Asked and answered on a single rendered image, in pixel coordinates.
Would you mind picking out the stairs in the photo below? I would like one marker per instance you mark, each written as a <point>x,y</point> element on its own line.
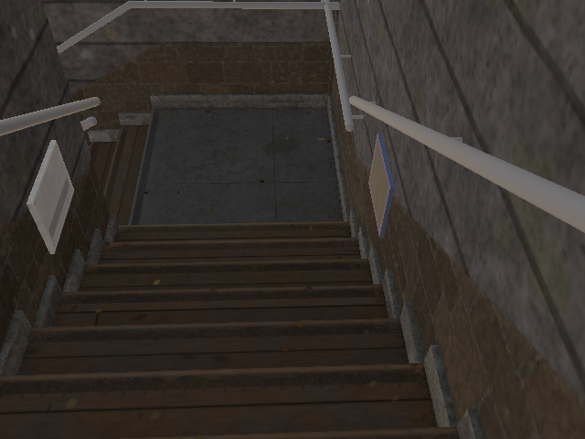
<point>117,166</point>
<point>261,330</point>

